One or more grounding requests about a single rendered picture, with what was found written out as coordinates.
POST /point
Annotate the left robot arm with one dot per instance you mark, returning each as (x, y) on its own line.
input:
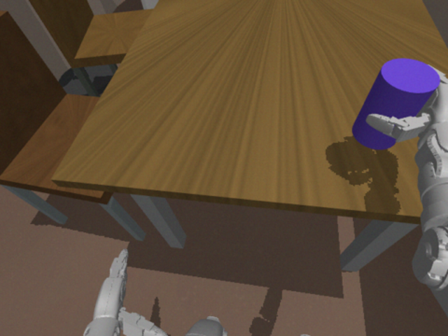
(104, 326)

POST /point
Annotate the right robot arm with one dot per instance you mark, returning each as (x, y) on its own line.
(430, 262)

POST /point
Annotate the chair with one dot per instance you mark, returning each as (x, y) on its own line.
(39, 122)
(88, 40)

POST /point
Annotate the can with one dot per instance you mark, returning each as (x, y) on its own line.
(401, 89)

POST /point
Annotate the right robot hand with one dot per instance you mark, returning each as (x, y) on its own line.
(435, 110)

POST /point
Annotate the left robot hand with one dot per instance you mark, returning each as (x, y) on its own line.
(110, 302)

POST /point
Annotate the table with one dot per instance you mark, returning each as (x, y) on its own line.
(252, 103)

